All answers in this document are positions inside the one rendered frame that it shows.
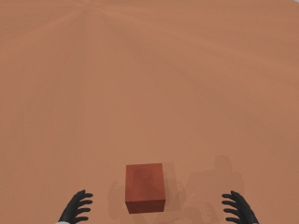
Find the carton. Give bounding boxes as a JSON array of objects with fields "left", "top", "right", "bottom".
[{"left": 124, "top": 163, "right": 166, "bottom": 214}]

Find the right robot hand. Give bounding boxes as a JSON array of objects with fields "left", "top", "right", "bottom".
[{"left": 221, "top": 190, "right": 260, "bottom": 224}]

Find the left robot hand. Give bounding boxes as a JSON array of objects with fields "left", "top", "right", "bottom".
[{"left": 58, "top": 189, "right": 93, "bottom": 224}]

